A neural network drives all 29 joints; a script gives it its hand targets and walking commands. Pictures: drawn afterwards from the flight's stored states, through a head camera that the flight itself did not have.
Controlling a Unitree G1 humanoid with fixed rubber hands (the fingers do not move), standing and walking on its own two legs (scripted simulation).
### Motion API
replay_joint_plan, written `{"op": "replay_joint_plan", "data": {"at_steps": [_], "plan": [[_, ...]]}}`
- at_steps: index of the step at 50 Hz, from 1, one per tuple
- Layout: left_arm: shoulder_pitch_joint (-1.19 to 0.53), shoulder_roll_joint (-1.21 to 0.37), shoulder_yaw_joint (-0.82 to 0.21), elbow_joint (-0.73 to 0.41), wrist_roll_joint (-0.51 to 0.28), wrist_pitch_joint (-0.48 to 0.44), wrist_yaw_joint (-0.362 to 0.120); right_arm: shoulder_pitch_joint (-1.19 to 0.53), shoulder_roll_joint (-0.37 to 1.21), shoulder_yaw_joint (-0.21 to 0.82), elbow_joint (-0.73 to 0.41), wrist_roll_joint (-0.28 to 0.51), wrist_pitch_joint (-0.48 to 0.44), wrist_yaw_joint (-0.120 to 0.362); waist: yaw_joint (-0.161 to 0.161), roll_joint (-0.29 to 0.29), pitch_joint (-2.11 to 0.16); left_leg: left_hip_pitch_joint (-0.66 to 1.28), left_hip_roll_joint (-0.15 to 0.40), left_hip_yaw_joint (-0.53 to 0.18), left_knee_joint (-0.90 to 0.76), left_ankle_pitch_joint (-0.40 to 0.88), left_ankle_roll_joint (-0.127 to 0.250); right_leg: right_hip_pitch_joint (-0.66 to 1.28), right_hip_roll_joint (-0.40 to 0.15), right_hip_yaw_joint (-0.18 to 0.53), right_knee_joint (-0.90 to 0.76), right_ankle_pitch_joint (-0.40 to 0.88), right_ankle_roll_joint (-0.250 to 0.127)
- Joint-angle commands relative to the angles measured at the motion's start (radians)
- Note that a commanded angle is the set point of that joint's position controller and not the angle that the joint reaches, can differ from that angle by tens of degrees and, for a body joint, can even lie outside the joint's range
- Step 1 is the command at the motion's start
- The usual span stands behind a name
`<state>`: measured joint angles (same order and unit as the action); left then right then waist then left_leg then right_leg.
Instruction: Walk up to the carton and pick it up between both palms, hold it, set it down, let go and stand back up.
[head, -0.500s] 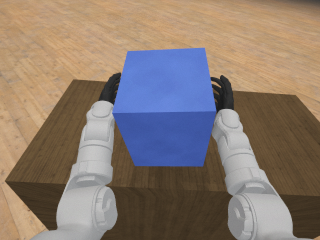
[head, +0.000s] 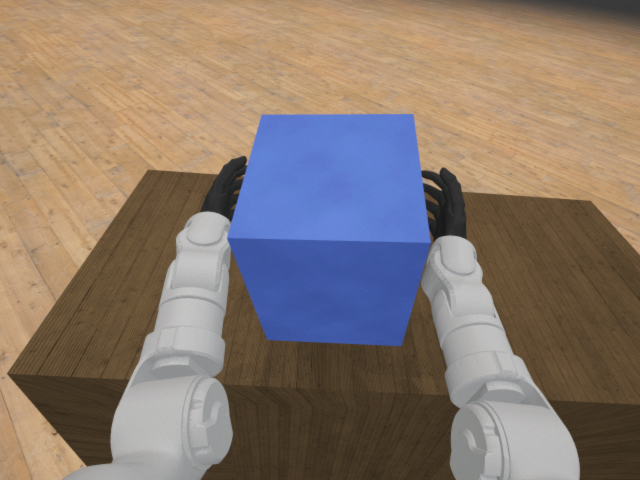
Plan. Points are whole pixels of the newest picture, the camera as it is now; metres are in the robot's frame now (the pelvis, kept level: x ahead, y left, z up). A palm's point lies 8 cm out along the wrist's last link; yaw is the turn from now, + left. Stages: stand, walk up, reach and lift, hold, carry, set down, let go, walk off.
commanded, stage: set down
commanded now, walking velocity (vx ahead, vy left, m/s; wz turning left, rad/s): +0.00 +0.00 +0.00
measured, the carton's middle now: (334, 235) +0.42 -0.01 +0.13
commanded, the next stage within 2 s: none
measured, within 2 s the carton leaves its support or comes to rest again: neither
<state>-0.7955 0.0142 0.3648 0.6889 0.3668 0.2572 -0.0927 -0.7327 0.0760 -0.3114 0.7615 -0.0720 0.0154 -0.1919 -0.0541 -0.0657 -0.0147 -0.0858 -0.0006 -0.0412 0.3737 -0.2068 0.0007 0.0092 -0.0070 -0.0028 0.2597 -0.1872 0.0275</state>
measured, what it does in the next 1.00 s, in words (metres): stands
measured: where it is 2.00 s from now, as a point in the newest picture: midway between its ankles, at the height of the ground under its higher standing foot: outside the picture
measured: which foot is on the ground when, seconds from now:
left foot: down 0.00-1.00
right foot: down 0.00-1.00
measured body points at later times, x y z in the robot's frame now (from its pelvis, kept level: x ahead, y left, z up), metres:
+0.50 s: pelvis +0.00 +0.00 +0.00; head -0.02 +0.03 +0.45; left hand +0.43 +0.14 +0.16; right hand +0.40 -0.16 +0.16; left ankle +0.00 +0.11 -0.75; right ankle -0.02 -0.14 -0.75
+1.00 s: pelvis -0.02 +0.00 +0.00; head +0.01 +0.03 +0.45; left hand +0.42 +0.14 +0.09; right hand +0.37 -0.15 +0.08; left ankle +0.00 +0.11 -0.75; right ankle -0.02 -0.14 -0.75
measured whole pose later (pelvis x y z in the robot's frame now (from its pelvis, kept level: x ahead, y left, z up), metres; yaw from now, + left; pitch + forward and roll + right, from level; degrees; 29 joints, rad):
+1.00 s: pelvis -0.02 +0.00 +0.00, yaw +0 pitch -3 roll -1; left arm -0.82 0.00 0.47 0.78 0.38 0.20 -0.13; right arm -0.66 0.14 -0.41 0.76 -0.20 -0.02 -0.15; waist -0.05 -0.06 0.12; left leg -0.13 0.00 -0.03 0.36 -0.17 0.00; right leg -0.04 -0.01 0.00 0.26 -0.16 0.03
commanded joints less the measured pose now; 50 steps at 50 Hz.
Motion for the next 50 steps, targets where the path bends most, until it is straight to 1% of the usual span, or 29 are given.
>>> {"op": "replay_joint_plan", "data": {"at_steps": [1, 3, 5, 7, 8, 9, 10, 12, 13, 14, 15, 16, 18, 20, 23, 25, 28, 29, 31, 33, 35, 37, 38, 40, 42, 43, 45, 47, 50], "plan": [[-0.497, -0.425, -0.111, 0.072, -0.006, 0.001, -0.175, -0.474, 0.491, 0.172, 0.028, -0.086, 0.038, 0.137, -0.054, 0.024, -0.052, -0.026, -0.038, 0.143, -0.167, 0.084, 0.005, 0.125, 0.012, -0.064, -0.028, 0.238, 0.045], [-0.495, -0.426, -0.077, 0.085, 0.023, 0.019, -0.184, -0.499, 0.487, 0.165, -0.004, -0.093, 0.046, 0.144, -0.026, 0.043, -0.065, -0.022, -0.041, 0.145, -0.177, 0.055, 0.008, 0.095, 0.013, -0.068, -0.034, 0.170, 0.037], [-0.504, -0.430, -0.082, 0.087, 0.023, 0.015, -0.183, -0.552, 0.474, 0.152, -0.037, -0.114, 0.031, 0.149, -0.023, 0.049, -0.124, -0.011, -0.036, 0.136, -0.181, 0.043, 0.007, 0.082, 0.021, -0.078, -0.033, 0.133, 0.030], [-0.564, -0.465, -0.134, 0.031, -0.008, -0.028, -0.158, -0.643, 0.509, 0.178, -0.116, -0.127, -0.018, 0.165, -0.003, 0.081, -0.310, 0.009, -0.032, 0.129, -0.157, 0.095, -0.008, 0.085, 0.028, -0.089, -0.004, 0.181, 0.022], [-0.602, -0.464, -0.149, 0.008, -0.026, -0.060, -0.142, -0.665, 0.532, 0.190, -0.141, -0.136, -0.039, 0.173, 0.018, 0.071, -0.381, 0.012, -0.033, 0.135, -0.144, 0.114, -0.010, 0.101, 0.026, -0.082, 0.004, 0.207, 0.022], [-0.644, -0.489, -0.188, 0.011, -0.051, -0.086, -0.129, -0.697, 0.552, 0.194, -0.160, -0.151, -0.058, 0.177, 0.002, 0.075, -0.444, -0.005, -0.033, 0.131, -0.137, 0.128, -0.015, 0.102, 0.028, -0.083, 0.015, 0.228, 0.024], [-0.688, -0.530, -0.235, -0.037, -0.078, -0.122, -0.112, -0.742, 0.579, 0.218, -0.188, -0.148, -0.090, 0.187, 0.012, 0.086, -0.540, 0.003, -0.027, 0.131, -0.118, 0.188, -0.026, 0.089, 0.032, -0.085, 0.032, 0.274, 0.021], [-0.731, -0.562, -0.306, -0.045, -0.116, -0.177, -0.085, -0.754, 0.619, 0.243, -0.207, -0.162, -0.127, 0.200, 0.007, 0.105, -0.628, 0.004, -0.024, 0.128, -0.087, 0.265, -0.040, 0.068, 0.033, -0.080, 0.049, 0.342, 0.023], [-0.744, -0.582, -0.332, -0.062, -0.131, -0.198, -0.074, -0.733, 0.627, 0.241, -0.193, -0.167, -0.138, 0.199, -0.009, 0.116, -0.651, 0.011, -0.024, 0.127, -0.072, 0.308, -0.049, 0.078, 0.034, -0.079, 0.059, 0.384, 0.024], [-0.758, -0.573, -0.333, -0.055, -0.134, -0.218, -0.065, -0.705, 0.638, 0.249, -0.168, -0.165, -0.141, 0.200, -0.004, 0.125, -0.681, 0.021, -0.023, 0.125, -0.059, 0.347, -0.052, 0.085, 0.030, -0.073, 0.062, 0.421, 0.023], [-0.732, -0.548, -0.310, -0.022, -0.121, -0.221, -0.065, -0.667, 0.639, 0.243, -0.127, -0.174, -0.133, 0.198, -0.002, 0.109, -0.632, 0.010, -0.027, 0.130, -0.058, 0.348, -0.048, 0.100, 0.026, -0.068, 0.060, 0.433, 0.030], [-0.707, -0.528, -0.272, 0.022, -0.098, -0.220, -0.074, -0.613, 0.621, 0.202, -0.076, -0.199, -0.120, 0.195, -0.019, 0.098, -0.548, 0.010, -0.028, 0.135, -0.073, 0.311, -0.043, 0.112, 0.020, -0.071, 0.049, 0.413, 0.033], [-0.567, -0.458, -0.163, 0.134, -0.035, -0.175, -0.106, -0.495, 0.582, 0.151, 0.023, -0.214, -0.069, 0.182, -0.026, 0.049, -0.292, -0.035, -0.036, 0.149, -0.116, 0.218, -0.020, 0.156, 0.012, -0.063, 0.022, 0.383, 0.046], [-0.512, -0.435, -0.082, 0.139, 0.015, -0.120, -0.139, -0.418, 0.550, 0.118, 0.088, -0.195, -0.020, 0.175, -0.026, 0.048, -0.099, -0.044, -0.039, 0.157, -0.151, 0.144, -0.004, 0.139, 0.008, -0.060, 0.002, 0.302, 0.052], [-0.458, -0.425, -0.023, 0.136, 0.066, -0.046, -0.176, -0.377, 0.538, 0.145, 0.095, -0.156, 0.030, 0.163, -0.001, 0.026, -0.027, -0.020, -0.040, 0.162, -0.162, 0.118, 0.015, 0.120, 0.009, -0.051, -0.015, 0.284, 0.057], [-0.438, -0.434, -0.040, 0.098, 0.069, -0.022, -0.182, -0.411, 0.519, 0.165, 0.015, -0.141, 0.023, 0.162, 0.003, 0.062, -0.119, 0.004, -0.040, 0.156, -0.147, 0.172, 0.005, 0.114, 0.018, -0.059, -0.010, 0.305, 0.045], [-0.434, -0.462, -0.103, 0.045, 0.035, -0.064, -0.160, -0.480, 0.539, 0.200, -0.098, -0.154, -0.046, 0.163, 0.007, 0.067, -0.325, 0.044, -0.038, 0.151, -0.096, 0.306, -0.021, 0.150, 0.029, -0.072, 0.033, 0.432, 0.039], [-0.458, -0.494, -0.156, 0.011, 0.008, -0.098, -0.145, -0.548, 0.557, 0.234, -0.166, -0.155, -0.094, 0.173, 0.019, 0.097, -0.463, 0.066, -0.035, 0.140, -0.071, 0.370, -0.035, 0.129, 0.035, -0.084, 0.051, 0.466, 0.037], [-0.558, -0.571, -0.289, -0.072, -0.054, -0.181, -0.098, -0.617, 0.621, 0.301, -0.228, -0.155, -0.174, 0.183, 0.018, 0.140, -0.696, 0.102, -0.023, 0.117, -0.010, 0.526, -0.067, 0.090, 0.043, -0.087, 0.080, 0.549, 0.029], [-0.604, -0.608, -0.362, -0.101, -0.093, -0.250, -0.057, -0.628, 0.656, 0.336, -0.226, -0.171, -0.227, 0.191, 0.029, 0.148, -0.822, 0.093, -0.012, 0.114, 0.023, 0.619, -0.083, 0.082, 0.048, -0.080, 0.102, 0.617, 0.020], [-0.584, -0.572, -0.353, -0.043, -0.084, -0.278, -0.040, -0.588, 0.654, 0.322, -0.193, -0.188, -0.250, 0.194, 0.027, 0.150, -0.781, 0.098, -0.005, 0.118, 0.041, 0.661, -0.085, 0.080, 0.040, -0.073, 0.100, 0.635, 0.022], [-0.477, -0.506, -0.246, 0.056, -0.034, -0.253, -0.058, -0.507, 0.622, 0.295, -0.120, -0.200, -0.214, 0.191, 0.035, 0.080, -0.538, 0.030, -0.018, 0.138, -0.002, 0.541, -0.056, 0.148, 0.021, -0.061, 0.080, 0.630, 0.040], [-0.432, -0.480, -0.182, 0.128, -0.005, -0.222, -0.083, -0.466, 0.596, 0.255, -0.070, -0.213, -0.180, 0.185, 0.018, 0.035, -0.359, -0.020, -0.026, 0.146, -0.044, 0.418, -0.034, 0.182, 0.014, -0.060, 0.062, 0.582, 0.052], [-0.383, -0.455, -0.081, 0.158, 0.044, -0.149, -0.135, -0.353, 0.568, 0.212, 0.020, -0.201, -0.104, 0.170, 0.005, 0.002, -0.082, -0.049, -0.034, 0.163, -0.115, 0.213, 0.003, 0.184, 0.000, -0.055, 0.021, 0.459, 0.063], [-0.374, -0.440, -0.017, 0.168, 0.081, -0.082, -0.176, -0.316, 0.545, 0.178, 0.064, -0.189, -0.046, 0.163, 0.018, 0.003, 0.051, -0.058, -0.034, 0.165, -0.154, 0.103, 0.023, 0.125, -0.008, -0.046, -0.014, 0.321, 0.069], [-0.384, -0.440, -0.012, 0.165, 0.088, -0.060, -0.186, -0.326, 0.528, 0.160, 0.044, -0.184, -0.020, 0.160, 0.016, 0.025, 0.048, -0.044, -0.034, 0.165, -0.170, 0.064, 0.023, 0.091, 0.001, -0.055, -0.028, 0.224, 0.062], [-0.387, -0.461, -0.037, 0.142, 0.081, -0.048, -0.190, -0.352, 0.501, 0.126, 0.007, -0.194, -0.022, 0.163, 0.002, 0.058, -0.004, 0.000, -0.023, 0.157, -0.174, 0.074, 0.010, 0.030, 0.018, -0.070, -0.048, 0.125, 0.039], [-0.396, -0.469, -0.077, 0.112, 0.071, -0.075, -0.170, -0.397, 0.502, 0.116, -0.058, -0.211, -0.072, 0.165, 0.001, 0.104, -0.164, 0.046, -0.021, 0.154, -0.146, 0.153, -0.016, 0.030, 0.032, -0.091, -0.027, 0.154, 0.017], [-0.537, -0.507, -0.157, 0.057, -0.001, -0.191, -0.114, -0.576, 0.560, 0.139, -0.205, -0.252, -0.180, 0.194, 0.042, 0.119, -0.541, 0.042, -0.007, 0.152, -0.102, 0.210, -0.037, -0.004, 0.043, -0.107, 0.007, 0.188, 0.002]]}}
